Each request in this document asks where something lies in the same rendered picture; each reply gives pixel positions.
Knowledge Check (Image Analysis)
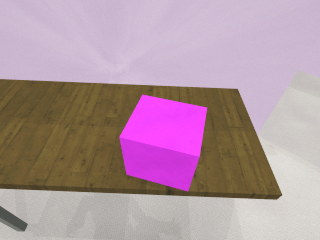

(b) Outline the carton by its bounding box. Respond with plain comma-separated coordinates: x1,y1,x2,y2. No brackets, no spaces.
119,95,207,192

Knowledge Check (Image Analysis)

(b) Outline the table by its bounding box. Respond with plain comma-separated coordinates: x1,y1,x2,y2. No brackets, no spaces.
0,79,282,232

